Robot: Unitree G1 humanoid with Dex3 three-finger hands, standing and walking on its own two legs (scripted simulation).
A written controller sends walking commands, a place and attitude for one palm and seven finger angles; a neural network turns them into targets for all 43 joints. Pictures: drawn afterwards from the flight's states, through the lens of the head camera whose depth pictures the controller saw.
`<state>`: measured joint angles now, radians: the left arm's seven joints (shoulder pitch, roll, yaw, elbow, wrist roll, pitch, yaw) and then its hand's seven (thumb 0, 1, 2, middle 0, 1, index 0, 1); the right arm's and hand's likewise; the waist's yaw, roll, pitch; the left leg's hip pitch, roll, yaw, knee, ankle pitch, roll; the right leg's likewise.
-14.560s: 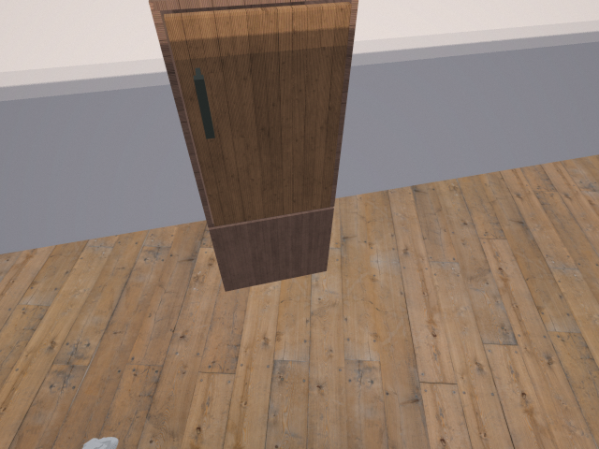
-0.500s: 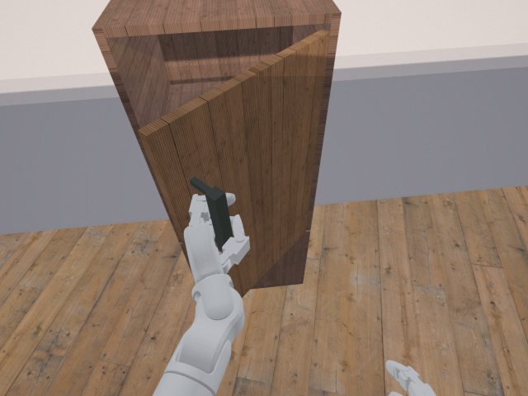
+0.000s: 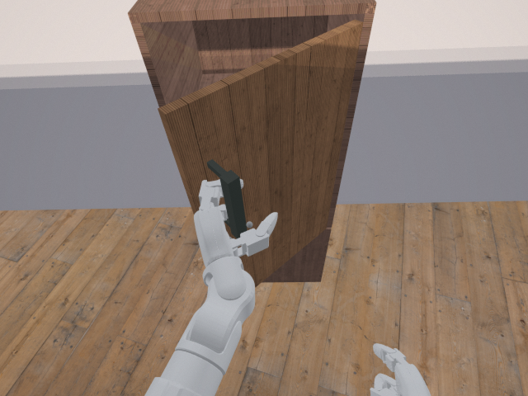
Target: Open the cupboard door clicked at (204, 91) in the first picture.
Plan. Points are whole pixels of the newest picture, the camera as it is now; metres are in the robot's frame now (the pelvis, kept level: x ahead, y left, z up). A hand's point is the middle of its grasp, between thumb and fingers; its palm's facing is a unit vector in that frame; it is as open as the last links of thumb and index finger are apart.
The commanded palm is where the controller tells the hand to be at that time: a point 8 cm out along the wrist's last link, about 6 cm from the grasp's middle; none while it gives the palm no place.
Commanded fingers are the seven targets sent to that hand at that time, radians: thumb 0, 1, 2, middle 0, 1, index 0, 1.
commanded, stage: open thumb and fingers to let go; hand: left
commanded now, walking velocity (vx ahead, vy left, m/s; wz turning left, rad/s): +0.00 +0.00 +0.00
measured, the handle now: (227, 201) +0.39 +0.08 +0.09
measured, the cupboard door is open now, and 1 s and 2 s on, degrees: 42 46 46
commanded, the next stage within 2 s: slide the hand sideways off the handle in 0.46 s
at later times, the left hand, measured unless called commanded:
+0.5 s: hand (254, 221) +0.35 +0.04 +0.09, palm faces +0.36 -0.93 -0.06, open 14.8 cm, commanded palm +0.30 +0.07 +0.08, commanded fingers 0.00 -0.50 0.30 -0.15 -0.30 -0.15 -0.30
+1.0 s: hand (259, 244) +0.31 +0.03 +0.09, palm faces -0.05 -1.00 +0.01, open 16.2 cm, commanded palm +0.28 +0.09 +0.08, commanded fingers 0.00 -0.50 0.30 -0.15 -0.30 -0.15 -0.30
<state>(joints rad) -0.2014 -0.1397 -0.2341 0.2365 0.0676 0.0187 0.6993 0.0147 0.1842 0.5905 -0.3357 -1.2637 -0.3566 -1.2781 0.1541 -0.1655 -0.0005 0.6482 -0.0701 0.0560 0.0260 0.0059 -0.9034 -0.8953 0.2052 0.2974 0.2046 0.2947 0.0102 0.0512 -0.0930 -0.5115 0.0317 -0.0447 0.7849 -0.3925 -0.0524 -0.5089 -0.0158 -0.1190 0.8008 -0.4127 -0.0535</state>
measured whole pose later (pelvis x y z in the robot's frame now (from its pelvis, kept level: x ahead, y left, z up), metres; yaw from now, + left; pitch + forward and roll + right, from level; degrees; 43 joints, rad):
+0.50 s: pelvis -0.02 +0.01 +0.00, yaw -1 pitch +7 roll +0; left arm -0.33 -0.17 -0.18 0.41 0.07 -0.04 0.73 -0.01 -0.49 0.30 -0.33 -0.69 -0.32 -0.74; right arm 0.17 -0.18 -0.02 0.68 -0.08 0.01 0.02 0.01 -0.90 -0.90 0.20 0.30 0.20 0.29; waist -0.01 0.04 -0.10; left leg -0.54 0.03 -0.02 0.78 -0.37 -0.04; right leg -0.55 -0.02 -0.09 0.79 -0.37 -0.04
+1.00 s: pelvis -0.02 +0.03 +0.00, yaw -3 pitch +5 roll +1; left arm -0.19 -0.09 -0.23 0.34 0.01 -0.22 0.32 -0.01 -0.50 0.30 -0.16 -0.35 -0.17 -0.34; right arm 0.27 -0.20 0.01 0.59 -0.02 -0.03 0.02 0.01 -0.90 -0.90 0.20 0.30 0.20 0.29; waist -0.01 0.04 -0.06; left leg -0.49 0.02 0.03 0.77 -0.37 -0.01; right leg -0.51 -0.03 -0.04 0.78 -0.36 -0.01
